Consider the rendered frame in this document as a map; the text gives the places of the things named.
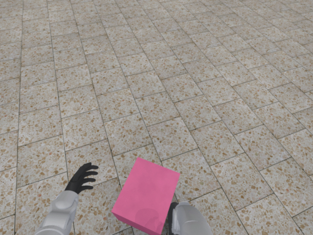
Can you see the carton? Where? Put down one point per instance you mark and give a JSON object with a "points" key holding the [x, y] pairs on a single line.
{"points": [[146, 196]]}

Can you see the left robot forearm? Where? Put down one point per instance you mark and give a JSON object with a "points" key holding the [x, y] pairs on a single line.
{"points": [[61, 215]]}

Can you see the right robot foot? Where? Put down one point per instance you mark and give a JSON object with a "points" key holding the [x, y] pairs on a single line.
{"points": [[170, 217]]}

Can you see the robot left hand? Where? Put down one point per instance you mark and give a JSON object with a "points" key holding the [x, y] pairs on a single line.
{"points": [[79, 178]]}

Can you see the right robot shin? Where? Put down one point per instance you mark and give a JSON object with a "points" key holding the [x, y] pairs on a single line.
{"points": [[181, 203]]}

